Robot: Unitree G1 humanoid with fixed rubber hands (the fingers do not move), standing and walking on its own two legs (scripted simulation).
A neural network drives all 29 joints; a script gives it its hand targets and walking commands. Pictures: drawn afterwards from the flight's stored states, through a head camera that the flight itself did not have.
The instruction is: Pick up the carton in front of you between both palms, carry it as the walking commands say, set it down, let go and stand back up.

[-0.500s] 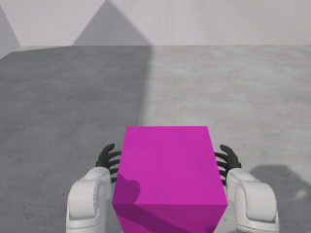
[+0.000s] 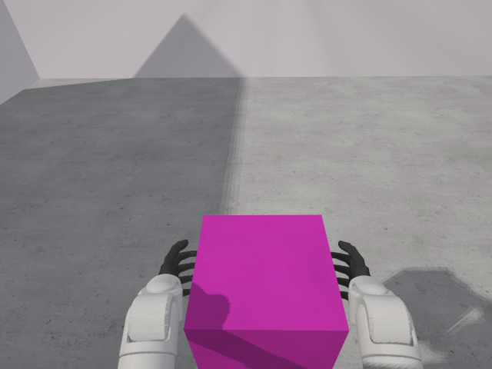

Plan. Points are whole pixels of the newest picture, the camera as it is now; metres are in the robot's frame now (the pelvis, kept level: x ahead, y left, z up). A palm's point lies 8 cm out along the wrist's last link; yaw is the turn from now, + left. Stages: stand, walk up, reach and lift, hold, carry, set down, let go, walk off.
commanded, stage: carry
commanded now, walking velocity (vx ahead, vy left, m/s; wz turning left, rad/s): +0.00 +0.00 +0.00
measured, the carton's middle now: (262, 303) +0.28 +0.00 -0.03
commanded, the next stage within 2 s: hold in 0.64 s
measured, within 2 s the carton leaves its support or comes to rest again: neither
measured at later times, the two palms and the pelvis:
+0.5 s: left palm (171, 282) +0.28 +0.15 +0.04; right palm (354, 285) +0.28 -0.15 +0.04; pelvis -0.01 +0.00 +0.00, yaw +0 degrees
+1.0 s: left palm (145, 307) +0.23 +0.18 +0.04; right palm (333, 283) +0.28 -0.11 +0.04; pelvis -0.02 -0.01 +0.01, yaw +9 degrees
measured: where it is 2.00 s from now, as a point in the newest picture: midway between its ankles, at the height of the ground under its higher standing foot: outside the picture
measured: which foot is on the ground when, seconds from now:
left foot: down 0.00-1.00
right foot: down 0.00-1.00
